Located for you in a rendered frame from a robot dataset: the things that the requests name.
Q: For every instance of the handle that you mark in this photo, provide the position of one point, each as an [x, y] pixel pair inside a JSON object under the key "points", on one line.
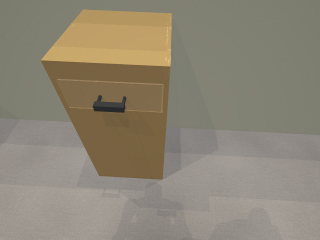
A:
{"points": [[101, 106]]}

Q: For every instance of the cabinet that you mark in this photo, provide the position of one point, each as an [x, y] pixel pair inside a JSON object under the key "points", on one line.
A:
{"points": [[117, 46]]}

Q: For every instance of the drawer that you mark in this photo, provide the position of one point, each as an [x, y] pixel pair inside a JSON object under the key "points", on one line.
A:
{"points": [[139, 96]]}

